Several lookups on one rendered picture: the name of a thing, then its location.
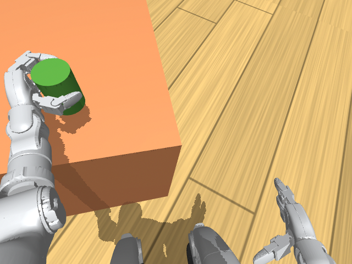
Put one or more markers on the right robot arm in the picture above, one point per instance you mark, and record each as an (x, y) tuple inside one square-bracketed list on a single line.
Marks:
[(311, 251)]

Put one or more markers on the right robot hand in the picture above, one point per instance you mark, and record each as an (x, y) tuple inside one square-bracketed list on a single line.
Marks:
[(298, 226)]

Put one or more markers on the left robot arm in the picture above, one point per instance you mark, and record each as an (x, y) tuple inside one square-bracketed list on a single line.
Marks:
[(31, 211)]

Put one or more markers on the left robot hand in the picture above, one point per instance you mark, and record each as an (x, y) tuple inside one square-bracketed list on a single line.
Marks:
[(20, 90)]

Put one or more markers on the can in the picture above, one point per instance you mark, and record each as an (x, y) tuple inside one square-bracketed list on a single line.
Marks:
[(55, 78)]

